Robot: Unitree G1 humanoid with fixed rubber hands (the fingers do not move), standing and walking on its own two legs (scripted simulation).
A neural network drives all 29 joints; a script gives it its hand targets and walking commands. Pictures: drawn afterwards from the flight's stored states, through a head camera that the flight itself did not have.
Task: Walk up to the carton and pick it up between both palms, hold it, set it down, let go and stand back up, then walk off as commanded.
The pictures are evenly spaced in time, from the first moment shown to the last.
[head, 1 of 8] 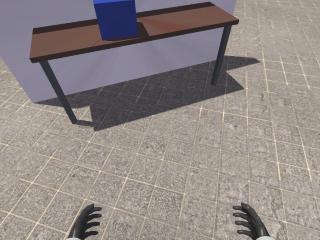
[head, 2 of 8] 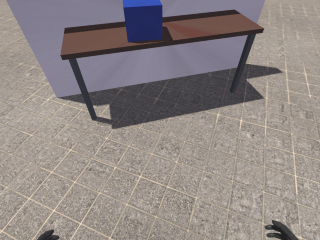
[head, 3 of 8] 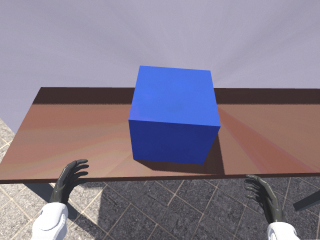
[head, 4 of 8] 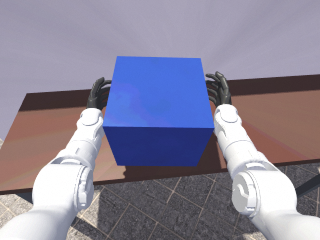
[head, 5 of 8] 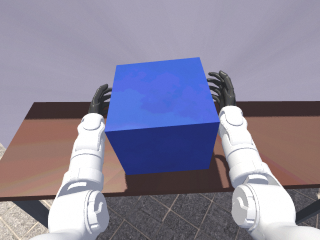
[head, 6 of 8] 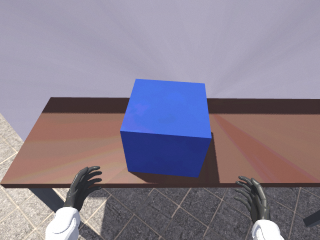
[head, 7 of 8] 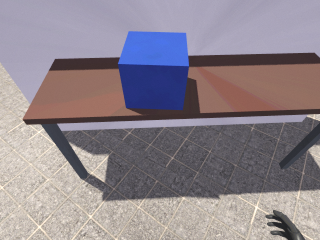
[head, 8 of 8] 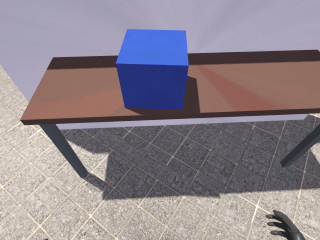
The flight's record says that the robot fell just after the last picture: no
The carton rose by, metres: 0.20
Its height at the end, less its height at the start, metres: +0.00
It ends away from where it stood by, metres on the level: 0.03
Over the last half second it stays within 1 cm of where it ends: yes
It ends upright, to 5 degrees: yes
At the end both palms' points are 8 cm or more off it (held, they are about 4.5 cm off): yes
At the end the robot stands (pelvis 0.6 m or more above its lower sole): yes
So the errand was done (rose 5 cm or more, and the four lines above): yes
